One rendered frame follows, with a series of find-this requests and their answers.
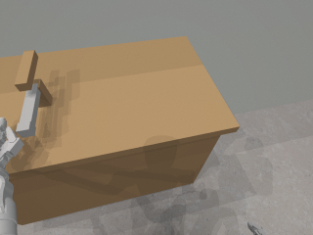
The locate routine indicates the counter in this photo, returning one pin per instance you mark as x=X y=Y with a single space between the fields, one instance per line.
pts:
x=114 y=122

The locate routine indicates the robot right hand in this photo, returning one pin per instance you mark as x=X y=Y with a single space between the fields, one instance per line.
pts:
x=256 y=229

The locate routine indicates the tap lever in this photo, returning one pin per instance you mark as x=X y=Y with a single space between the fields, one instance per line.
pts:
x=26 y=126

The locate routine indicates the robot left hand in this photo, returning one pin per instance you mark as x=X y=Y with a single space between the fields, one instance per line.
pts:
x=8 y=148

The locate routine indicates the robot left forearm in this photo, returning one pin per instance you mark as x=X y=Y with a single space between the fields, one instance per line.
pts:
x=8 y=208

